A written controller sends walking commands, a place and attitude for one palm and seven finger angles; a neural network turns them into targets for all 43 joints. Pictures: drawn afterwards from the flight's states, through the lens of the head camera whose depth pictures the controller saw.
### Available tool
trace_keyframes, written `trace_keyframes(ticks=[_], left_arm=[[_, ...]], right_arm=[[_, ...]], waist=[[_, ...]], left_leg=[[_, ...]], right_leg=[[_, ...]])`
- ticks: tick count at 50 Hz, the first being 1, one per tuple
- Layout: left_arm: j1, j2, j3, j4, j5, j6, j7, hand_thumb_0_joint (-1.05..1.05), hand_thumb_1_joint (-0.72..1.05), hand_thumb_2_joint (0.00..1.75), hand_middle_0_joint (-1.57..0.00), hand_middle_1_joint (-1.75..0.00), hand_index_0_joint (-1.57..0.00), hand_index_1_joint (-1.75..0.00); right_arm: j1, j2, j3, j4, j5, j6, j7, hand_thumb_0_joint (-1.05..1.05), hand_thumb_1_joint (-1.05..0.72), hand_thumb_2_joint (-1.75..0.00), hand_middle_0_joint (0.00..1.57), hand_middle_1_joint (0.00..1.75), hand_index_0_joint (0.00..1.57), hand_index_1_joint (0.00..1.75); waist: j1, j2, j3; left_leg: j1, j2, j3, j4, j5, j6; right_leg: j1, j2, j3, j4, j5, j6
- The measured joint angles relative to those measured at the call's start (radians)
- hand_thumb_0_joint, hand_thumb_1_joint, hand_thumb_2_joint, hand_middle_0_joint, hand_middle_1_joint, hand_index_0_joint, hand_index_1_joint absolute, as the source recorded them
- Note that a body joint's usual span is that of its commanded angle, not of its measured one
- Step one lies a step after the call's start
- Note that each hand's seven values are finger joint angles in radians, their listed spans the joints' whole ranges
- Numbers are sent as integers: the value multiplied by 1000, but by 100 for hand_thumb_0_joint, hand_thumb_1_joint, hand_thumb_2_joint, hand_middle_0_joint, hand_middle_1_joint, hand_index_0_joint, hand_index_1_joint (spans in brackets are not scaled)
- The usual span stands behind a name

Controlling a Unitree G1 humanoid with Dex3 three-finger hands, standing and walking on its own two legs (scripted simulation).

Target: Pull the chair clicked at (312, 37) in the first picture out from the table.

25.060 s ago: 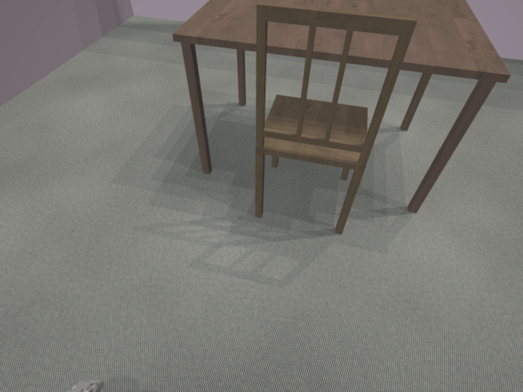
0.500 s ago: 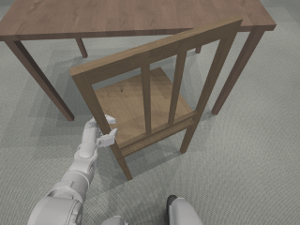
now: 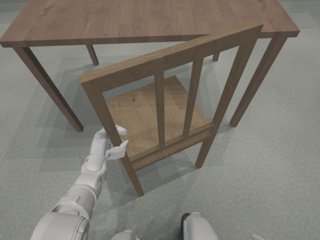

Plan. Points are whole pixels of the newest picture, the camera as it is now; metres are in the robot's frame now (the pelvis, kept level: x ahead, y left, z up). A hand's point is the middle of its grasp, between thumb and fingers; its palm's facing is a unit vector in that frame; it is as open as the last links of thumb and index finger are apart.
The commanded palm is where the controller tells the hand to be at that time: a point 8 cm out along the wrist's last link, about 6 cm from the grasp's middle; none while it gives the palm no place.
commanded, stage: step backward, pulling the chair out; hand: left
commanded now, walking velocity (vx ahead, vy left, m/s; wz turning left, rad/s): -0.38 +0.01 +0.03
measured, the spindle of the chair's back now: (160, 117) +0.45 +0.01 -0.02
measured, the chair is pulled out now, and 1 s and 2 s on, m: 0.17 0.17 0.17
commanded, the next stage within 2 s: none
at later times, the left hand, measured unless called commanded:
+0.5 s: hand (121, 148) +0.36 +0.12 -0.05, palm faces +0.00 -0.98 -0.21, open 5.8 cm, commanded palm +0.37 +0.18 -0.04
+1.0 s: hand (120, 148) +0.36 +0.12 -0.05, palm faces -0.01 -0.97 -0.22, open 5.9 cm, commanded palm +0.37 +0.18 -0.04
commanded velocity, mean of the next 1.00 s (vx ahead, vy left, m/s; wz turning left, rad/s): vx -0.38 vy -0.01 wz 0.03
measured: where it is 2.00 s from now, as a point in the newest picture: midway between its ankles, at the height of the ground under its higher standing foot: outside the picture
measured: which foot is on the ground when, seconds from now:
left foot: down 0.00-1.00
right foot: down 0.00-1.00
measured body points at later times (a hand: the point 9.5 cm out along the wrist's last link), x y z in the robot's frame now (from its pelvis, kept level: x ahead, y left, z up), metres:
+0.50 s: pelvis +0.00 +0.00 +0.01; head +0.07 -0.01 +0.45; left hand +0.36 +0.17 -0.03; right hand +0.07 -0.27 -0.12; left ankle +0.00 +0.15 -0.71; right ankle +0.14 -0.12 -0.71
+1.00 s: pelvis +0.00 +0.00 +0.00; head +0.06 -0.02 +0.45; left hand +0.36 +0.17 -0.03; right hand +0.07 -0.26 -0.13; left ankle +0.01 +0.15 -0.71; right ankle +0.14 -0.12 -0.71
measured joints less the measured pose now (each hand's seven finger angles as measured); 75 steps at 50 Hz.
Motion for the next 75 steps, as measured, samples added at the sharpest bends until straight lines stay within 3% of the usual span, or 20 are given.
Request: trace_keyframes(ticks=[7, 14, 19, 25, 32, 37, 42, 45, 47, 49, 55, 60, 63, 67, 73, 75], left_arm=[[-11, -16, 9, 29, 3, -16, 13, 0, 59, 68, -22, -121, -50, -145], [9, 0, -5, 5, 5, -7, 0, 0, 57, 69, -24, -121, -50, -145], [-11, -3, 12, 22, -1, -5, 8, 0, 57, 71, -24, -121, -50, -145], [-22, -5, 10, 25, -4, 4, 19, 1, 59, 68, -21, -121, -50, -145], [4, 14, -7, -9, -1, 14, 1, 0, 57, 69, -23, -122, -50, -145], [-16, 1, 15, 11, -2, 10, 11, 0, 56, 71, -24, -121, -50, -145], [-31, -4, 11, 25, -3, 15, 19, 1, 58, 69, -21, -122, -50, -145], [-17, 0, 2, 9, -4, 20, 16, 1, 59, 67, -21, -122, -50, -145], [-11, 9, -5, 1, 3, 20, 7, 0, 58, 68, -21, -123, -50, -145], [-7, 16, -7, -2, 3, 24, 0, 0, 57, 69, -22, -123, -50, -145], [-20, 7, 19, 18, -5, 22, 8, 1, 56, 71, -23, -122, -50, -145], [-36, 1, 20, 31, -7, 26, 18, 2, 58, 69, -21, -122, -50, -145], [-19, 6, 9, 10, -11, 30, 15, 1, 58, 68, -21, -122, -50, -145], [-1, 21, -3, -12, -5, 32, 1, 1, 57, 69, -23, -123, -50, -145], [-8, 9, 20, 1, -9, 23, 9, 1, 55, 72, -24, -122, -50, -145], [-20, 5, 24, 12, -7, 22, 15, 2, 56, 71, -23, -122, -50, -145]], right_arm=[[-13, -14, 3, 4, -2, -9, -2, 0, -90, -90, 20, 30, 20, 30], [4, -3, -2, -7, -3, 0, -9, 0, -90, -90, 20, 30, 20, 30], [-23, -17, -7, 8, 1, 0, -1, 0, -90, -90, 20, 30, 20, 30], [-13, -37, -1, -3, 3, -5, -4, 0, -90, -90, 20, 30, 20, 30], [21, -12, -1, -16, 0, 2, -7, 0, -90, -90, 20, 30, 20, 30], [-9, -18, -1, 10, 2, 0, 6, 0, -90, -90, 20, 30, 20, 30], [-10, -27, 8, 4, 0, -5, 3, 0, -90, -90, 20, 30, 20, 30], [7, -20, 8, -14, 0, -7, -4, 0, -90, -90, 20, 30, 20, 30], [19, -6, 7, -19, -3, -8, -6, 0, -90, -90, 20, 30, 20, 30], [17, 2, 7, -14, -7, -1, -5, 0, -90, -90, 20, 30, 20, 30], [-16, -10, 2, 11, -1, 1, 7, 0, -90, -90, 20, 30, 20, 30], [-16, -31, 8, 9, -3, -8, 4, 0, -90, -90, 20, 30, 20, 30], [6, -30, 6, -12, 0, -9, -3, 0, -90, -90, 20, 30, 20, 30], [23, -14, 4, -15, -3, -4, -6, 0, -90, -90, 20, 30, 20, 30], [-12, -22, -1, 12, 1, 1, 6, 0, -90, -90, 20, 30, 20, 30], [-22, -27, 3, 18, 0, -3, 8, 0, -90, -90, 20, 30, 20, 30]], waist=[[-5, -2, -2], [7, -10, -5], [-8, 2, 2], [-13, -10, 5], [1, -20, 3], [-11, 1, 10], [-14, -8, 11], [-4, -11, 9], [2, -28, 10], [4, -27, 11], [-7, 1, 10], [-14, -7, 14], [-1, -9, 9], [7, -23, 11], [-2, 6, 14], [-8, 1, 20]], left_leg=[[16, -13, 3, -70, 47, 7], [21, -5, -2, -33, 17, -6], [5, -8, -22, -23, -7, 0], [18, -12, -10, -87, 66, 6], [20, -8, -7, -32, 21, -6], [-1, -20, -37, -5, -53, 6], [15, -21, -25, -73, 71, 10], [22, -13, -14, -72, 52, 9], [29, -19, -10, -56, 38, 5], [30, -16, -14, -28, 19, -2], [1, -19, -46, 12, -54, 4], [19, -20, -36, -69, 72, 8], [24, -10, -23, -71, 53, 4], [31, -15, -21, -37, 23, -6], [7, -18, -52, -1, -59, 8], [16, -25, -54, -34, -29, 10]], right_leg=[[22, -7, 4, -76, 42, 12], [11, -1, 0, -12, 1, -1], [16, -2, -14, -34, 14, -5], [29, -3, -7, -95, 34, 10], [13, -3, -4, -18, 17, -4], [17, -4, -17, -42, 24, -6], [30, -6, -12, -90, 38, 10], [24, 0, -8, -68, -22, 13], [31, -9, -4, -63, 55, 6], [27, -7, -8, -25, 33, -3], [19, -3, -28, -21, 11, -12], [37, -7, -26, -83, 38, 3], [27, 1, -20, -64, -30, 9], [26, -6, -17, -30, 37, -8], [26, 0, -36, -40, 19, -16], [39, -5, -35, -74, 40, -12]])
